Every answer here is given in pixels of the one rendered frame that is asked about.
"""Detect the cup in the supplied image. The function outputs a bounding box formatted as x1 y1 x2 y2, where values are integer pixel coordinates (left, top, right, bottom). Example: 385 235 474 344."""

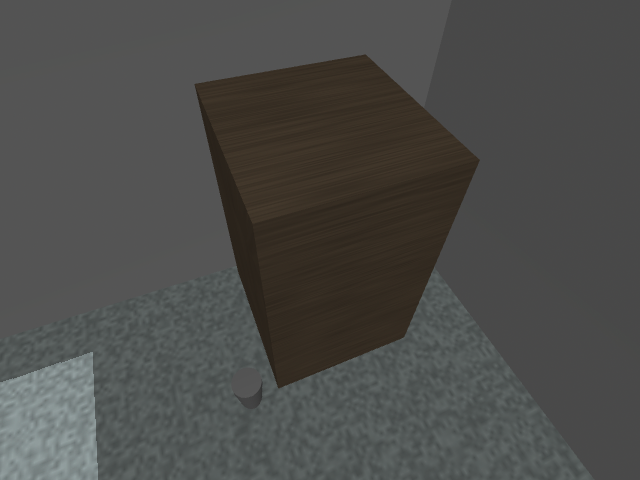
231 367 263 409

